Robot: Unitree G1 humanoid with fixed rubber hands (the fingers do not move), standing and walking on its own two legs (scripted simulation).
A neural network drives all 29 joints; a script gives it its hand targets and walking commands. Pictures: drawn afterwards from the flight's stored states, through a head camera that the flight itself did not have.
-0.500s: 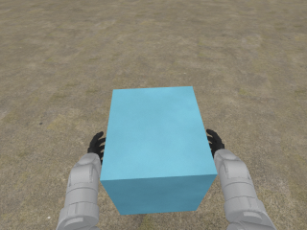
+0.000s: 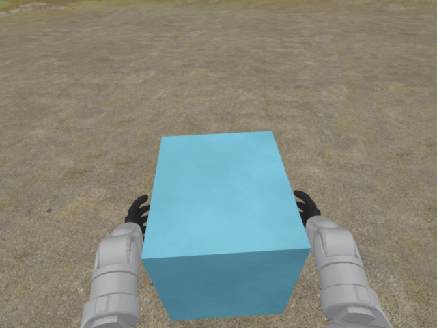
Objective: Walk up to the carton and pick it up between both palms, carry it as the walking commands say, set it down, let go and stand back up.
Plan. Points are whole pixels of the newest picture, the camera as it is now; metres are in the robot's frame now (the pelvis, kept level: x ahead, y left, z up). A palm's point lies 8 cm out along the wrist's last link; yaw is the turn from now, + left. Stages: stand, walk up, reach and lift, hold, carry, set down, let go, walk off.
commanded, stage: reach and lift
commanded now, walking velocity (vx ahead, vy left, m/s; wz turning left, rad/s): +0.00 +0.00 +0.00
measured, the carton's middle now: (222, 224) +0.36 +0.03 +0.00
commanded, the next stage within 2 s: hold in 1.04 s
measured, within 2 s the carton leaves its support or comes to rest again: neither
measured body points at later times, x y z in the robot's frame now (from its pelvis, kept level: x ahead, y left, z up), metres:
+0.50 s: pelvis +0.00 +0.00 +0.00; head -0.06 +0.00 +0.45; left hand +0.32 +0.18 +0.04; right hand +0.31 -0.16 +0.04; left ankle +0.06 +0.17 -0.73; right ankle +0.01 -0.10 -0.73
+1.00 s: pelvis +0.00 +0.00 +0.00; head -0.06 +0.00 +0.45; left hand +0.31 +0.19 +0.05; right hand +0.31 -0.16 +0.05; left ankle +0.06 +0.17 -0.73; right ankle +0.01 -0.10 -0.73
